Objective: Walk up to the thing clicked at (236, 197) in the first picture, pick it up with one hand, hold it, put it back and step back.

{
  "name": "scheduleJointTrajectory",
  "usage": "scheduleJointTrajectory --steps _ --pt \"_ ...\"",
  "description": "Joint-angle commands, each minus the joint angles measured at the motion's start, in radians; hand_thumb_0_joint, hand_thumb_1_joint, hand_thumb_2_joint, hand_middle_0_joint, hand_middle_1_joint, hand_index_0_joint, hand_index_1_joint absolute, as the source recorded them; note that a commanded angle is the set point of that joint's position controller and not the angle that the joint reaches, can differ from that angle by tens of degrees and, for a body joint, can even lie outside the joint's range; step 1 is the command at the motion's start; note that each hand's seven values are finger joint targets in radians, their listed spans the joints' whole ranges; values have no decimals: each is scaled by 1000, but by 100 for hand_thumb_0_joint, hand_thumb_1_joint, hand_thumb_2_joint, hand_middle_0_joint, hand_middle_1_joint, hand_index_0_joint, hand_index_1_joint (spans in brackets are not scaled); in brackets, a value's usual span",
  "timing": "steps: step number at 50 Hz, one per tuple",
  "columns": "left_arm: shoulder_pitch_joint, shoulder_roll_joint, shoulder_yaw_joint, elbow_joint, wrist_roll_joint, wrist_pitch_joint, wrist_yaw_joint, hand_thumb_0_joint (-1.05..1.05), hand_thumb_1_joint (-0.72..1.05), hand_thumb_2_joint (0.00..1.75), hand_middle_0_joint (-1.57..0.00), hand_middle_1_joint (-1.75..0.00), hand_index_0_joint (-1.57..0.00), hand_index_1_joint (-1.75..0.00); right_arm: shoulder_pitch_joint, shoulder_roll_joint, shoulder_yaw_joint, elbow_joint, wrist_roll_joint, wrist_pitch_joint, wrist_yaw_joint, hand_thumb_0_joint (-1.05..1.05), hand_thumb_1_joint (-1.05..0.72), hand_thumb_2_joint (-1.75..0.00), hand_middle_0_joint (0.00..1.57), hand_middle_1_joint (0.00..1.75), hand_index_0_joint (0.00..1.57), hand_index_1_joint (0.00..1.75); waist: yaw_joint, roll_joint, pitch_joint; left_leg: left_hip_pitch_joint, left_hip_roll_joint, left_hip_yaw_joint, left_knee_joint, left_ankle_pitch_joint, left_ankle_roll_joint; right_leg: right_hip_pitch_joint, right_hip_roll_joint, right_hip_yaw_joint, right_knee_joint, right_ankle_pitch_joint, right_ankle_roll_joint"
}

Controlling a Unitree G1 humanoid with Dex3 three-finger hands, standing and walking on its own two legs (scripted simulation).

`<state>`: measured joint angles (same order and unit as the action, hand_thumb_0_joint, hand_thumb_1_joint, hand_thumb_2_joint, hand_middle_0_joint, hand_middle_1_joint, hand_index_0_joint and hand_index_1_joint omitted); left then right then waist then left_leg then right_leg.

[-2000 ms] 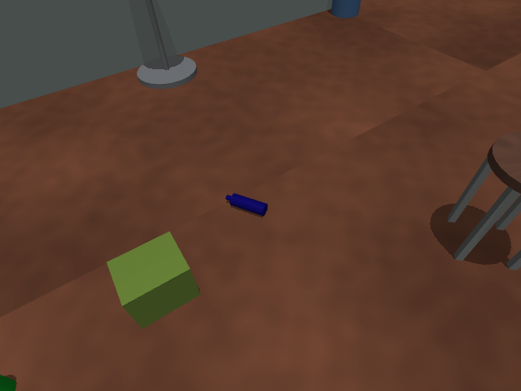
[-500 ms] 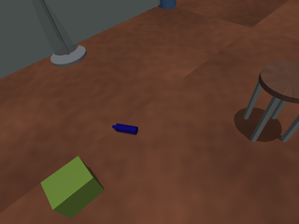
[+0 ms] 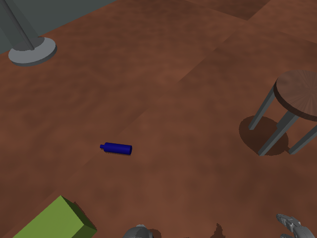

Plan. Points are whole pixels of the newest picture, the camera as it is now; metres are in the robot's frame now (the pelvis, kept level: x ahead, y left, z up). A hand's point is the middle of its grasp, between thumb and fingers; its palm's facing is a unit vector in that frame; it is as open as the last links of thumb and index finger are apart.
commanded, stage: walk up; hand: left
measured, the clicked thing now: (115, 148) +0.72 +0.37 -0.72
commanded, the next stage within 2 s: none
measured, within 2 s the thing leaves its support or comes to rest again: neither
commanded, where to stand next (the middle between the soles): +0.35 +0.15 m, yaw -8 degrees
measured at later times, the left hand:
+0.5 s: hand (61, 191) +0.25 +0.32 -0.10, palm faces -0.05 -0.85 -0.52, open 7.3 cm
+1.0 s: hand (35, 165) +0.35 +0.46 -0.14, palm faces -0.14 -0.90 -0.42, open 7.4 cm
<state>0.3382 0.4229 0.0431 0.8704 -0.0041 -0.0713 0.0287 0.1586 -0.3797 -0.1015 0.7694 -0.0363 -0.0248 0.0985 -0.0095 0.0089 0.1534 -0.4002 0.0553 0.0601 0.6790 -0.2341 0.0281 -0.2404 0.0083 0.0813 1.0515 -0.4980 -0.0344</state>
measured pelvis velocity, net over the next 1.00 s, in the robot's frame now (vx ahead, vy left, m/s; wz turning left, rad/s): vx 0.26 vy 0.17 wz -0.09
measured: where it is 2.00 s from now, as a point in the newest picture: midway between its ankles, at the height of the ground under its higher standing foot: (140, 211)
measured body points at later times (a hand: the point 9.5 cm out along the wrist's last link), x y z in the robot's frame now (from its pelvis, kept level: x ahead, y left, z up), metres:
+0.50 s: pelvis +0.15 +0.04 +0.00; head +0.16 -0.01 +0.45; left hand +0.26 +0.36 -0.06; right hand +0.18 -0.27 -0.14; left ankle +0.13 +0.16 -0.66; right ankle +0.22 -0.07 -0.72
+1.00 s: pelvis +0.26 +0.17 +0.00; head +0.28 +0.20 +0.45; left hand +0.36 +0.51 -0.12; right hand +0.26 -0.15 -0.09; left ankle +0.29 +0.29 -0.72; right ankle +0.28 +0.03 -0.66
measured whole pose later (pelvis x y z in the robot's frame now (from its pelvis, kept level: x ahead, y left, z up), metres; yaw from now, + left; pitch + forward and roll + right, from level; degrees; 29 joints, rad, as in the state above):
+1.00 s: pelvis +0.26 +0.17 +0.00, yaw -5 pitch -2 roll -1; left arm 0.31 0.47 0.05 0.91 0.00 -0.05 0.01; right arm 0.38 -0.39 -0.06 0.82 -0.02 -0.03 0.05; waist -0.04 -0.04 0.07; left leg -0.29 0.06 0.06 0.68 -0.35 0.00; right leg -0.53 -0.03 0.01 1.10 -0.40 -0.04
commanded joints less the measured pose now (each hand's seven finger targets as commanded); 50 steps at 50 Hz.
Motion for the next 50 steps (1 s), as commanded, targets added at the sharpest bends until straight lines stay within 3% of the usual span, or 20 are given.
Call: scheduleJointTrajectory --steps 1,4,7,11,16,17,18,19,20,21,25,28,35,39,40,41,42,43,47,50 --pt "106 236 60 -58 -13 -34 3 0 90 90 -20 -30 -20 -30 87 -246 -73 -82 25 -8 -37 0 -90 -90 20 30 20 30 -40 130 -128 261 230 -316 -397 -25 148 -292 -44 27 178 112 -28" --pt "118 188 59 -51 -17 -19 -9 0 90 90 -20 -30 -20 -30 125 -229 -57 -73 26 -28 -39 0 -90 -90 20 30 20 30 -28 152 -117 254 163 -160 -375 237 122 -259 -39 0 69 182 -2" --pt "78 165 52 -73 -11 -16 -8 0 90 90 -20 -30 -20 -30 139 -226 -52 -91 13 -28 -40 0 -90 -90 20 30 20 30 -35 174 -105 302 173 -107 -358 289 191 -289 -56 -41 -111 177 27" --pt "3 174 66 -96 2 -13 -3 0 90 90 -20 -30 -20 -30 176 -239 -56 -116 -10 -14 -34 0 -90 -90 20 30 20 30 -64 162 -78 249 193 -105 -361 313 184 -222 -63 -130 -267 201 28" --pt "161 196 94 -45 2 -30 13 0 90 90 -20 -30 -20 -30 67 -216 -38 -174 -7 12 -23 0 -90 -90 20 30 20 30 63 33 -128 16 128 -43 -132 126 124 170 -29 -145 -484 401 -5" --pt "229 246 115 -32 8 -36 22 0 90 90 -20 -30 -20 -30 90 -170 -24 -176 -1 13 -20 0 -90 -90 20 30 20 30 107 -89 -180 -52 63 0 53 70 83 298 -77 -47 -552 357 -22" --pt "251 320 135 -48 18 -41 35 0 90 90 -20 -30 -20 -30 183 -129 -11 -167 2 19 -21 0 -90 -90 20 30 20 30 98 -298 -222 -176 -66 36 305 -285 21 370 -294 325 -703 227 -88" --pt "170 340 126 -99 18 -41 40 0 90 90 -20 -30 -20 -30 246 -190 -22 -144 -6 42 -25 0 -90 -90 20 30 20 30 47 -178 -208 -227 -67 -105 459 -342 -18 282 -444 577 -772 32 -170" --pt "106 330 121 -110 6 -33 46 0 90 90 -20 -30 -20 -30 245 -261 -43 -131 -13 59 -30 0 -90 -90 20 30 20 30 33 -87 -154 -231 -15 -149 517 -342 -19 181 -467 586 -783 -132 -246" --pt "64 325 117 -120 5 -31 46 0 90 90 -20 -30 -20 -30 227 -272 -48 -115 -12 62 -31 0 -90 -90 20 30 20 30 23 -104 -107 -244 9 -163 530 -343 -16 101 -452 557 -804 -182 -263" --pt "21 271 98 -117 7 -47 36 0 90 90 -20 -30 -20 -30 252 -254 -46 -59 -1 59 -23 0 -90 -90 20 30 20 30 -4 -93 -91 -175 31 -169 469 -165 -23 7 -278 210 -754 64 -156" --pt "38 289 105 -117 13 -56 28 0 90 90 -20 -30 -20 -30 227 -233 -47 -62 -10 62 -16 0 -90 -90 20 30 20 30 6 -125 -87 -177 50 -144 429 -103 -42 -29 -269 141 -744 146 -176" --pt "31 353 124 -116 35 -56 15 0 90 90 -20 -30 -20 -30 125 -236 -60 -84 -10 48 7 0 -90 -90 20 30 20 30 26 -201 -78 -84 89 -81 170 -129 -34 -121 -249 87 -708 -31 -169" --pt "-77 310 102 -121 36 -30 13 0 90 90 -20 -30 -20 -30 334 -251 -79 4 -5 20 -18 0 -90 -90 20 30 20 30 -109 -65 -179 279 0 28 -76 -111 -7 -269 -195 -7 -398 63 -110" --pt "-28 225 75 -114 39 -19 15 0 90 90 -20 -30 -20 -30 417 -284 -91 34 -13 11 -33 0 -90 -90 20 30 20 30 -140 127 -198 368 -4 -49 -141 -196 -7 -347 -139 -59 -128 85 -70" --pt "32 118 35 -119 27 -12 13 0 90 90 -20 -30 -20 -30 404 -349 -97 14 -24 3 -46 0 -90 -90 20 30 20 30 -120 378 -134 327 183 -379 -320 -406 22 -521 0 -92 118 -80 -23" --pt "55 170 44 -110 11 -7 24 0 90 90 -20 -30 -20 -30 291 -416 -99 -39 -9 -5 -48 0 -90 -90 20 30 20 30 -67 344 -109 240 342 -679 -480 -532 103 -584 31 -67 187 -64 -13" --pt "24 247 58 -92 16 -9 31 0 90 90 -20 -30 -20 -30 227 -458 -103 -43 14 -3 -44 0 -90 -90 20 30 20 30 -55 320 -55 162 385 -744 -503 -599 209 -557 -41 -3 225 -49 -37" --pt "35 238 67 -23 -1 -20 -7 0 90 90 -20 -30 -20 -30 194 -313 -40 -24 23 -36 -72 0 -90 -90 20 30 20 30 -1 192 -16 164 215 -318 -302 27 169 -444 -85 -5 73 121 -9" --pt "6 188 56 -33 4 1 -25 0 90 90 -20 -30 -20 -30 218 -303 -25 -12 27 -50 -87 0 -90 -90 20 30 20 30 -6 167 -51 194 212 -225 -257 377 182 -340 -66 -45 -63 131 13"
